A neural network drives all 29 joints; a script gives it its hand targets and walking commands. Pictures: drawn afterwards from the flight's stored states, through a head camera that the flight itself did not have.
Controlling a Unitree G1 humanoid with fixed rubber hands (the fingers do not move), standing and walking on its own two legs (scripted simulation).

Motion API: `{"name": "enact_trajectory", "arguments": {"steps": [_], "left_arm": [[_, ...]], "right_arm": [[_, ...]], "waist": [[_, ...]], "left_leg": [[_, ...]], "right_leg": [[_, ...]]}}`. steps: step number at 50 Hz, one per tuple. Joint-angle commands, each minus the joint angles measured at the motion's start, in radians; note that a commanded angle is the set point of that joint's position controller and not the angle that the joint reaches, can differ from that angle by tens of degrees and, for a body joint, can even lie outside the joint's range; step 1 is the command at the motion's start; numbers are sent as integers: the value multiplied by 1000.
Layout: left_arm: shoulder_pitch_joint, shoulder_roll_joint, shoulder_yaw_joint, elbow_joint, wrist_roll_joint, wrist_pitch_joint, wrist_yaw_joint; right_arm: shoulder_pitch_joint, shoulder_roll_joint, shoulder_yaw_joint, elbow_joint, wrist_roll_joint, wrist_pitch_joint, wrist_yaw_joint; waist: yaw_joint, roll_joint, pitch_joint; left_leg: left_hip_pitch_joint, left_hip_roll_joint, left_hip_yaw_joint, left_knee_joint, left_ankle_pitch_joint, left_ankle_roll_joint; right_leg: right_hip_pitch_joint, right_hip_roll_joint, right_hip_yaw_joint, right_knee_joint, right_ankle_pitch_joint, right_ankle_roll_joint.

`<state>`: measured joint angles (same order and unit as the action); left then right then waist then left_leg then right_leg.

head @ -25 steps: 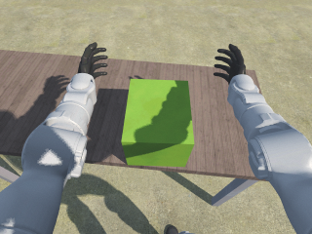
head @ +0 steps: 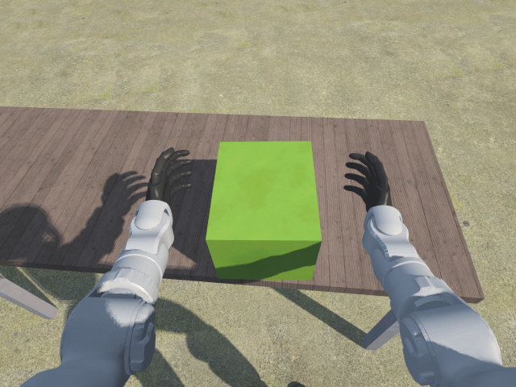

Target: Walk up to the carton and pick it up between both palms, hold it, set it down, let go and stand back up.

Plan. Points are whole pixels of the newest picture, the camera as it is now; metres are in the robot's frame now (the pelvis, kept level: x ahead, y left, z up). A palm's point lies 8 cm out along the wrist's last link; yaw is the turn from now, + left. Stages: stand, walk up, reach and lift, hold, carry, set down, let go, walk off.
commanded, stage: set down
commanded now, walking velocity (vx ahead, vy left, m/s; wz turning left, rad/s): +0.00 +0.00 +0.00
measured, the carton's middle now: (264, 210) +0.44 -0.02 -0.05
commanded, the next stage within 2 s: let go in 1.96 s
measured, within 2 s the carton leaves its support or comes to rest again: neither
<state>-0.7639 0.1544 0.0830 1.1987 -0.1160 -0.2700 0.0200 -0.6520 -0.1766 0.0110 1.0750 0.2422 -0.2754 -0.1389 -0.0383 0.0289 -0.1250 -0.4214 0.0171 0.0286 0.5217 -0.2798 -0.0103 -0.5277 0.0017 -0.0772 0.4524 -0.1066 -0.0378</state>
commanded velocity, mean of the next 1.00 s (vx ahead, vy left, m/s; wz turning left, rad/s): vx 0.00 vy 0.00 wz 0.00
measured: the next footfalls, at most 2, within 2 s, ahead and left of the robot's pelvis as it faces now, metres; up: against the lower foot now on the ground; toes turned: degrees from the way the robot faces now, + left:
none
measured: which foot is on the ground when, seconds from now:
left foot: down 0.00-1.00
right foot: down 0.00-1.00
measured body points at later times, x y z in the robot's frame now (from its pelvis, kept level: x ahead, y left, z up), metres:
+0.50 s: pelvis +0.01 +0.00 +0.00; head +0.03 +0.00 +0.45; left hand +0.34 +0.19 +0.00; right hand +0.32 -0.20 -0.01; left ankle -0.02 +0.12 -0.73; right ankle +0.07 -0.09 -0.73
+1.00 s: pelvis +0.02 +0.01 +0.00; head +0.03 +0.02 +0.45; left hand +0.26 +0.21 -0.04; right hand +0.25 -0.20 -0.05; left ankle -0.02 +0.12 -0.73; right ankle +0.07 -0.09 -0.73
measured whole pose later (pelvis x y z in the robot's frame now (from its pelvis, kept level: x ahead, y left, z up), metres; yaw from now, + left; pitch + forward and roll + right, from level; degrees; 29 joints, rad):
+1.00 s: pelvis +0.02 +0.01 +0.00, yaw +2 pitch -1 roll -1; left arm 0.00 0.19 -0.08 0.74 -0.13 -0.42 0.06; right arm -0.01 -0.09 -0.07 0.85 0.11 -0.48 -0.04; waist -0.03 0.00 0.04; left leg -0.18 0.02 -0.01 0.54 -0.34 0.00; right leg -0.27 0.01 -0.11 0.46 -0.18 -0.03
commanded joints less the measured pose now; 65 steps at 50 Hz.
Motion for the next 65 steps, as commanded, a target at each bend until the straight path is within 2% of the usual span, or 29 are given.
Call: {"name": "enact_trajectory", "arguments": {"steps": [1,4,7,12,17,22,26,34,41,47,54,65], "left_arm": [[-242,125,28,-109,23,-28,-3],[-247,116,-3,-136,5,-45,9],[-232,117,-33,-166,-16,-70,22],[-122,126,-51,-230,-27,-114,20],[54,131,-43,-307,-15,-132,-1],[196,119,-59,-386,-18,-138,-8],[278,108,-86,-441,-22,-155,5],[454,109,-111,-510,-7,-221,24],[583,105,-124,-544,3,-258,22],[586,106,-153,-594,-16,-176,39],[703,109,-138,-617,10,-86,38],[802,101,-115,-725,51,60,25]], "right_arm": [[-308,-55,13,-104,15,-60,1],[-290,-45,0,-102,10,-64,7],[-260,-36,-20,-109,-2,-72,10],[-164,-18,-51,-135,-30,-110,6],[-40,-3,-63,-197,-58,-156,4],[77,15,-71,-278,-88,-174,16],[167,27,-74,-316,-101,-179,33],[347,31,-74,-322,-102,-227,64],[453,20,-82,-323,-106,-287,86],[461,-5,-98,-358,-143,-233,105],[573,-9,-77,-349,-142,-178,121],[671,-33,-70,-410,-163,-122,131]], "waist": [[24,-77,-311],[12,-41,-264],[-8,-7,-276],[-30,22,-348],[-27,-5,-340],[-17,-36,-236],[-15,-27,-168],[-13,15,-123],[-8,5,-84],[-4,-9,-24],[17,5,10],[41,-25,79]], "left_leg": [[-112,-45,-4,-123,123,-15],[-93,-42,-5,-125,53,-14],[-85,-41,-10,-115,24,-20],[-85,-48,-20,-90,72,-39],[-62,-52,-30,-81,146,-47],[-50,-47,-38,-105,112,-35],[-45,-39,-44,-119,85,-31],[-38,-35,-57,-106,126,-42],[-41,-31,-62,-102,128,-41],[-47,-6,-55,-160,7,-18],[22,-4,-34,-185,111,-28],[96,-4,8,-223,183,-23]], "right_leg": [[598,10,97,10,128,37],[529,6,92,-14,-20,21],[501,3,85,-14,-70,14],[554,7,77,14,47,15],[628,21,68,25,164,22],[642,20,71,6,129,19],[630,13,79,-6,88,8],[636,8,92,4,118,-5],[650,14,93,20,132,-8],[656,11,98,5,21,-17],[702,7,104,-18,93,-27],[724,3,108,-70,133,-22]]}}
